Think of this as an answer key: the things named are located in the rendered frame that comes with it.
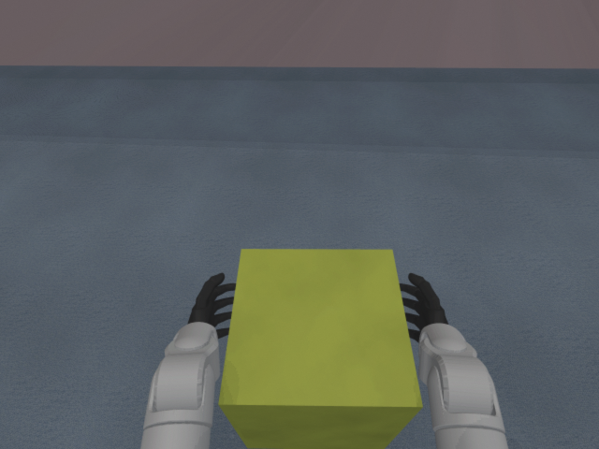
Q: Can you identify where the right robot hand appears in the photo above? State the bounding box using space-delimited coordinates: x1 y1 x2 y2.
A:
400 273 448 342

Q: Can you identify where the left robot forearm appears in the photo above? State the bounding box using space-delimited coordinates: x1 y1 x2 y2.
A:
140 322 220 449

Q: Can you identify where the carton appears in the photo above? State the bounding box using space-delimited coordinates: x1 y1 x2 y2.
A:
218 249 423 449

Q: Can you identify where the right robot forearm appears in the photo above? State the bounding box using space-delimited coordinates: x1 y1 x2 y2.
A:
418 323 508 449

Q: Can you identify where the left robot hand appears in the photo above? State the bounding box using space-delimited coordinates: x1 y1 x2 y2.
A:
188 273 236 339

